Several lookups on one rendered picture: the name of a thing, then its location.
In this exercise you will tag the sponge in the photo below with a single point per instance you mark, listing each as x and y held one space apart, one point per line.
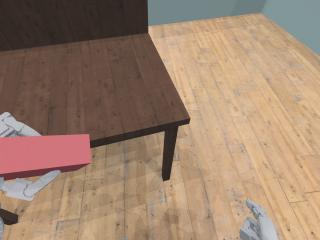
31 156

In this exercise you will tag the left robot hand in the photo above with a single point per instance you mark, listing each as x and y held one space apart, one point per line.
21 188

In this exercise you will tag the right robot hand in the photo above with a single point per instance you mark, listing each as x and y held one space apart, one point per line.
263 229

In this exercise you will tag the table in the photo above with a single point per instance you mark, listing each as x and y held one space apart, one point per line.
75 67

